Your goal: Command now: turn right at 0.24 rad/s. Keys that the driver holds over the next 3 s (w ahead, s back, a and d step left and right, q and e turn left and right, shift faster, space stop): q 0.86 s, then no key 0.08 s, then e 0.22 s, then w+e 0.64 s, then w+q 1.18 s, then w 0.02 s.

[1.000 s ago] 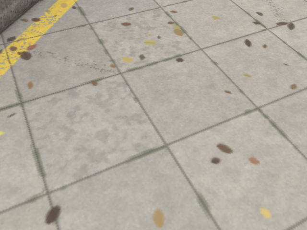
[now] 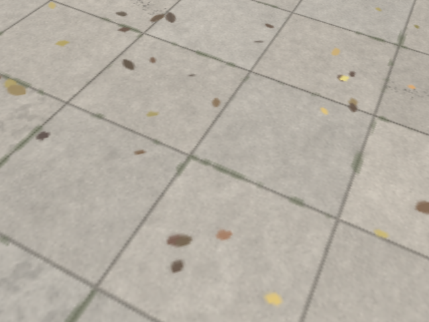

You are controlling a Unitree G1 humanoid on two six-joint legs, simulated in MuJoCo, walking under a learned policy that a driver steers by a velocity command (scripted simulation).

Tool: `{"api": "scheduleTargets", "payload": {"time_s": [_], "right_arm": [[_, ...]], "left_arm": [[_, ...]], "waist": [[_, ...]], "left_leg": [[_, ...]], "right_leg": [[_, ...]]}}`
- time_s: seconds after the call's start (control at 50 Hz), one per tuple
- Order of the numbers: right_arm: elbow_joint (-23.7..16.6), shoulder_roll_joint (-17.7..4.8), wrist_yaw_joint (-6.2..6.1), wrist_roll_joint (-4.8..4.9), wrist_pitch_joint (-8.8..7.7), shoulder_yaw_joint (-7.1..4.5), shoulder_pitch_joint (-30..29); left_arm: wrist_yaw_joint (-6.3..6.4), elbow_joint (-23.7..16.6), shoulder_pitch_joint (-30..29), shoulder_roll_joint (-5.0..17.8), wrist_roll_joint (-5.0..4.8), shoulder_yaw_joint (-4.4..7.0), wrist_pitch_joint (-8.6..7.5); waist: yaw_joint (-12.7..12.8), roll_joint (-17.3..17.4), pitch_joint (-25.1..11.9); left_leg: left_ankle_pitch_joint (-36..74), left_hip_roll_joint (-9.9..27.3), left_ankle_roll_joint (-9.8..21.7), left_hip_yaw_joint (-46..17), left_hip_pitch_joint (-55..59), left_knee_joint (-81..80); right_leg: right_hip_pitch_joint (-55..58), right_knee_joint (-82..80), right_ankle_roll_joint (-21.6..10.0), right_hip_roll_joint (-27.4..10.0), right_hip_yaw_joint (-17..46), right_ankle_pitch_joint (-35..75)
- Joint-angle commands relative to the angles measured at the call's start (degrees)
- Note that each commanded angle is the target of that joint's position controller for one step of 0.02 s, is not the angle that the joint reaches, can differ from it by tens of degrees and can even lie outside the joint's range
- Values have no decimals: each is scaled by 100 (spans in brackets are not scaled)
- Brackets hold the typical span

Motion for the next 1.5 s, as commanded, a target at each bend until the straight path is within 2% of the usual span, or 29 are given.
{"api": "scheduleTargets", "payload": {"time_s": [0.02,0.08,0.12,0.14,0.16,0.18,0.2,0.3,0.38,0.44,0.46,0.48,0.5,0.52,0.56,0.76,0.98,1.02,1.04,1.06,1.08,1.12,1.16,1.22,1.32,1.36,1.38,1.42,1.5], "right_arm": [[-293,-964,16,28,-21,-220,-167],[-144,-851,130,142,-39,-132,-130],[-6,-817,195,166,-150,-84,220],[-93,-660,268,-20,-244,-15,254],[-112,-555,253,73,-263,0,207],[-88,-833,214,66,-226,-45,-73],[-142,-927,183,93,-188,-99,-255],[-202,-797,141,150,21,-186,5],[-300,-686,248,186,150,-209,60],[-218,-726,334,179,168,-270,517],[-234,-899,303,132,152,-344,607],[-394,-1747,192,122,113,-544,690],[-530,-1793,259,-91,0,-478,805],[-585,-1611,302,-133,-121,-425,720],[-624,-1373,222,63,-175,-369,269],[-857,-1263,-51,120,35,-330,200],[-970,-1027,19,59,180,-243,-130],[-851,-618,29,69,167,-65,-170],[-692,-473,45,-27,112,-14,192],[-605,-525,62,-176,52,-27,675],[-584,-619,67,-180,26,-58,662],[-576,-909,18,-150,9,-142,30],[-641,-876,-32,-92,47,-164,-95],[-637,-607,-21,-39,-69,-126,-78],[-508,-588,97,104,-503,-210,371],[-259,-1153,90,68,-578,-386,1287],[-188,-1339,124,27,-590,-444,1338],[-263,-893,49,66,-589,-335,1166],[-236,-877,26,43,-510,-292,1133]], "left_arm": [[-32,-522,-317,-9,53,-99,-110],[-52,-252,8,-61,80,-107,-129],[-11,-183,187,332,135,-37,-147],[65,-231,325,811,198,53,-122],[35,-121,55,716,237,42,-115],[-6,-244,-258,415,235,-22,-167],[8,-200,-240,459,239,10,-196],[148,-186,-187,508,150,59,-277],[150,-183,-562,599,65,114,-320],[137,-113,-795,568,-58,119,-246],[116,29,-452,406,-53,89,-250],[100,-97,-237,61,212,-19,-259],[146,-338,-819,46,186,-51,-277],[170,-292,-886,278,93,10,-277],[218,-83,-771,398,90,82,-271],[168,81,-757,245,59,81,-352],[-66,240,-504,237,21,13,-596],[-156,353,-276,-20,111,-98,-643],[-163,334,-359,117,212,-116,-654],[-140,210,-589,489,245,-94,-644],[-146,236,-887,340,274,-166,-633],[-175,289,-740,342,144,-146,-634],[-147,308,-654,642,60,-95,-648],[-21,342,-362,530,2,-135,-549],[40,71,-539,504,-64,-123,-470],[2,-259,-943,13,-119,-254,-553],[-22,-402,-1023,198,-117,-212,-618],[-103,-242,-697,336,-137,-146,-679],[-335,-374,-998,36,-116,-237,-708]], "waist": [[-81,1320,-681],[85,1307,-594],[99,926,-659],[-25,-77,-980],[-132,-931,-934],[7,-659,-638],[101,-700,-474],[151,-1023,-239],[94,-607,-270],[-151,-484,-504],[-121,33,-508],[81,1908,-563],[-233,1959,-869],[-267,1181,-869],[-42,548,-616],[-34,888,-564],[-56,1002,-815],[184,818,-809],[-3,480,-797],[-458,-440,-764],[-574,-723,-545],[-127,-549,-312],[-73,-663,-200],[21,-634,-298],[-254,-408,-28],[-549,975,-71],[-474,1327,319],[-296,682,314],[-403,656,275]], "left_leg": [[2212,1124,1187,-932,837,-541],[2105,960,1067,-999,456,-382],[1556,774,533,-1058,-216,-319],[503,380,181,-740,-614,205],[-518,95,-93,-276,-411,148],[-348,51,-240,-216,-320,348],[-103,-69,-244,-128,-600,588],[-1315,-50,-149,0,-1113,2049],[-1617,186,-150,33,-1137,2288],[-203,-159,-1,454,-102,843],[643,-202,169,101,377,136],[3022,1218,805,-2124,1224,-396],[3502,2024,1939,-3463,1125,-679],[3017,1918,2004,-3166,1176,-716],[2077,1385,1432,-2409,1086,-606],[963,782,1221,-2309,996,-823],[1760,710,1232,-2727,645,-279],[1534,464,890,-2414,314,-187],[842,202,579,-2088,146,-51],[-496,-312,285,-1486,40,379],[-742,-378,23,-1156,307,65],[-149,-385,-87,-1014,534,-2],[-16,-407,-57,-913,357,125],[-1049,-629,-44,-442,138,341],[-1071,-239,246,-649,717,-189],[-2269,1089,926,-2679,2123,-1380],[-2002,1923,1408,-3664,2114,-1578],[-1228,1849,1376,-2966,2309,-1461],[713,1246,985,-1188,2018,-1662]], "right_leg": [[354,-1243,20,-228,-286,-178],[1528,-3270,-126,-155,-565,852],[2798,-4045,-443,-531,-126,2307],[3330,-3523,-746,-1378,526,3907],[2429,-3535,-1256,-1604,546,3130],[2127,-3702,-1282,-1419,464,2395],[2138,-3754,-1178,-1312,411,1957],[1832,-3781,-1579,-2026,623,2695],[1857,-3604,-1666,-2215,294,3619],[1605,-2901,-1243,-1862,-357,3215],[1282,-2161,-886,-1535,-753,2330],[-106,-339,-198,-777,-1342,-144],[-792,770,-95,-109,-451,-1755],[-951,1300,-157,-257,-77,-1578],[-1083,1103,-242,-486,-3,-609],[-645,-489,114,-275,88,582],[814,-2233,-95,-307,-98,552],[1829,-3794,-273,-428,-125,1926],[2230,-3951,-444,-789,337,2708],[2224,-3841,-837,-1397,1040,3738],[1493,-3914,-1380,-1599,1260,3031],[1240,-4022,-1099,-1088,1089,1615],[1271,-3985,-1057,-1069,1273,1624],[1296,-4116,-1265,-964,1646,-500],[462,-3864,-1364,-762,2037,-1249],[-1158,-1727,-807,197,564,-544],[-1993,-821,-744,-7,380,-841],[-2404,102,-694,-454,451,-293],[-2273,28,-483,-706,-105,828]]}}
Next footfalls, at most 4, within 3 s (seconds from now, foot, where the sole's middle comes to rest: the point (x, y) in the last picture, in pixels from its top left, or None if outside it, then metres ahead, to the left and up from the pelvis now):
0.12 right None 0.03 -0.15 -0.78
0.46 left None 0.03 0.10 -0.78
1.04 right None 0.12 -0.09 -0.78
1.74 right None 0.40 -0.09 -0.78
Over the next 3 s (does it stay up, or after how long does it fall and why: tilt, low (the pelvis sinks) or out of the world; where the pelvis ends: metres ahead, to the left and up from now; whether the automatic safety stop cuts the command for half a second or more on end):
stays up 0.96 0.06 0.00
